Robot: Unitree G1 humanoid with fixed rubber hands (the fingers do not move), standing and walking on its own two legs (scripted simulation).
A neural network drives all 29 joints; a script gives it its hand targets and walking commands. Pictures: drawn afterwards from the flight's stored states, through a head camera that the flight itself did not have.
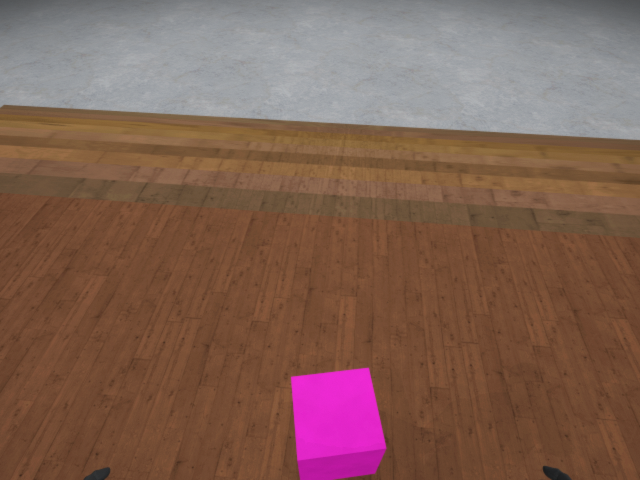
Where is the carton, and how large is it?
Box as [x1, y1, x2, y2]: [291, 368, 385, 479]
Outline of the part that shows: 368,368 291,377 297,461 300,479 333,479 375,472 385,450 385,444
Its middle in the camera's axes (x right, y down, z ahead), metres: +0.04 +0.51 +1.07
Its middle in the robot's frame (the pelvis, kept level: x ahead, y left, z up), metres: +0.40 -0.03 -0.66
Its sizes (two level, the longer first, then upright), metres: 0.210 0.200 0.250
